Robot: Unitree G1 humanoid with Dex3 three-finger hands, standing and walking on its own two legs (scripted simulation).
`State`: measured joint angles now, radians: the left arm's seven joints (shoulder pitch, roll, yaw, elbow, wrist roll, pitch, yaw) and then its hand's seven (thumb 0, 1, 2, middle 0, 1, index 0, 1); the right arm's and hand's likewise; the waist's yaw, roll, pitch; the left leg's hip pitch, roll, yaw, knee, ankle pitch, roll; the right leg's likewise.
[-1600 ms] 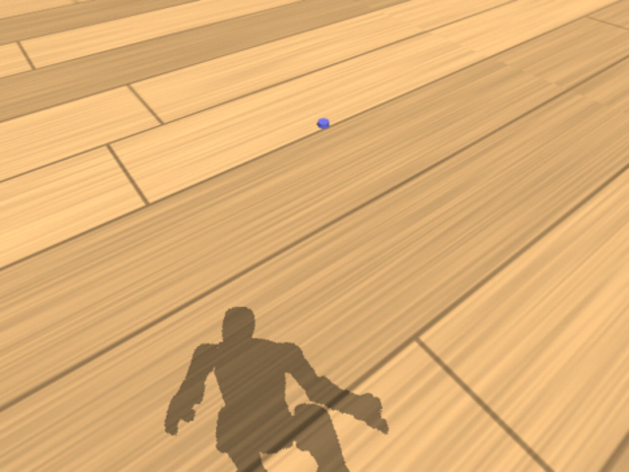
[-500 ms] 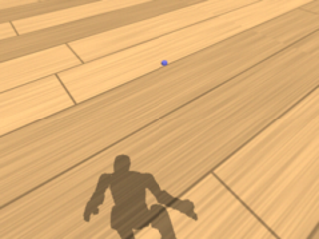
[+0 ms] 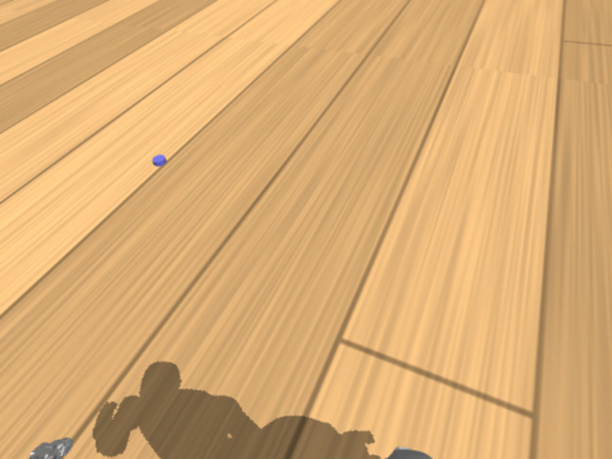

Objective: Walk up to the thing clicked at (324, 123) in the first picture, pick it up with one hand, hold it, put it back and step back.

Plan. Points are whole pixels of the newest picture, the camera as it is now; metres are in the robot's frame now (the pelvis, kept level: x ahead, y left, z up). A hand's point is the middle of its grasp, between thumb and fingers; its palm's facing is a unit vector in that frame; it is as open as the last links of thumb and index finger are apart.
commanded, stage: walk up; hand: left
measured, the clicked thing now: (159, 160) +1.74 +0.72 -0.72
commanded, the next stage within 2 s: none
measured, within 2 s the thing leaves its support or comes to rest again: neither
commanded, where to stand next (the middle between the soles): +1.37 +1.00 m, yaw -68 degrees
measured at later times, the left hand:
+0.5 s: hand (77, 295) +0.49 +0.44 -0.12, palm faces -0.37 -0.76 -0.53, open 7.4 cm
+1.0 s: hand (91, 199) +0.73 +0.47 -0.09, palm faces -0.48 -0.65 -0.59, open 7.3 cm
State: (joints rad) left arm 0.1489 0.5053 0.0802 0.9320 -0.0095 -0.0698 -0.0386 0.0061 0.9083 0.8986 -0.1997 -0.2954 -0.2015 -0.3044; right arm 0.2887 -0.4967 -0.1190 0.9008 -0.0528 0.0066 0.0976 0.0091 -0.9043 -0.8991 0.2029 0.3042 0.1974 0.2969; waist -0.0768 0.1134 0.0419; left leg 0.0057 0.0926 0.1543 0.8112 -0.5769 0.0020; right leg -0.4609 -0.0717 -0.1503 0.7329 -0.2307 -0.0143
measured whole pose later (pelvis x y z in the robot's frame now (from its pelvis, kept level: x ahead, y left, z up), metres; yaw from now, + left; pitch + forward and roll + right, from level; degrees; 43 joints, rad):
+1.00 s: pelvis +0.50 +0.25 +0.01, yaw -34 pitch -1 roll -2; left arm 0.32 0.43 0.04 0.87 0.02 -0.08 0.08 0.00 0.90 0.90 -0.21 -0.30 -0.21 -0.31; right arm 0.18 -0.48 -0.10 0.71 -0.06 0.08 0.13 0.01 -0.90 -0.90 0.21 0.30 0.20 0.30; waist -0.03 0.16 0.05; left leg -0.62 0.17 -0.11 1.04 -0.30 -0.04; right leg -0.29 -0.08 -0.02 0.69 -0.37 0.03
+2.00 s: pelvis +0.89 +0.47 +0.00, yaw -50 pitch +0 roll -1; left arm 0.30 0.47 0.06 0.88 -0.01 -0.05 0.10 0.01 0.90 0.90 -0.20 -0.30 -0.21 -0.30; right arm 0.28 -0.43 -0.10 0.67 -0.09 0.07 0.05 0.01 -0.90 -0.90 0.21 0.30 0.20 0.30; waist -0.09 0.05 0.12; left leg -0.38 0.01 0.08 0.84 -0.45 0.06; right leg -0.62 0.01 -0.06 1.08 -0.48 -0.04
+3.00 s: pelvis +1.19 +0.83 -0.02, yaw -59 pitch -2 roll +0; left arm 0.29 0.45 0.05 0.77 0.05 -0.05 0.10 0.00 0.90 0.90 -0.21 -0.30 -0.21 -0.31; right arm 0.20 -0.49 -0.13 0.65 -0.06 0.13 0.08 0.01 -0.90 -0.90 0.21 0.30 0.20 0.30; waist -0.02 0.10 0.14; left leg -0.51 0.10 -0.11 1.15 -0.49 0.00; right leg -0.55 -0.14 0.04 0.86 -0.30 0.00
